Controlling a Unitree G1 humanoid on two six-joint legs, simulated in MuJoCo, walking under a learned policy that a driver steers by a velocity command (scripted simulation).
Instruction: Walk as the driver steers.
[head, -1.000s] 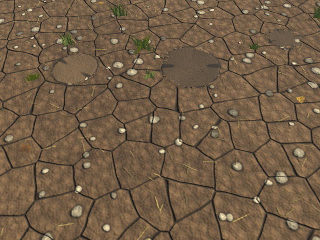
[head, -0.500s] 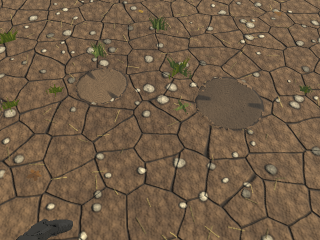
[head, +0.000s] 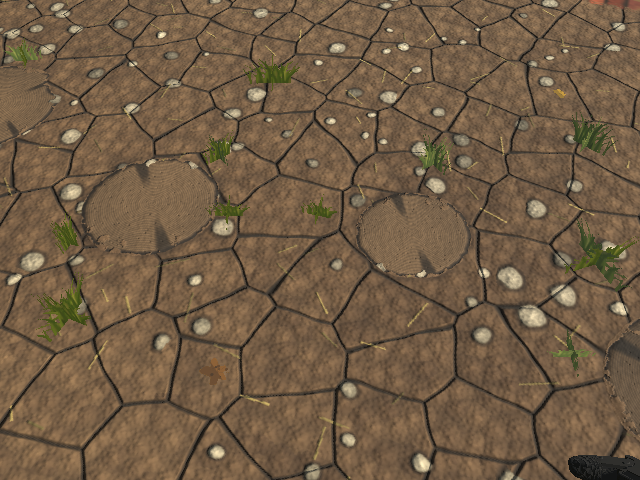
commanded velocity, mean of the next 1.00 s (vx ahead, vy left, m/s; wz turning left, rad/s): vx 0.13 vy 0.00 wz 0.15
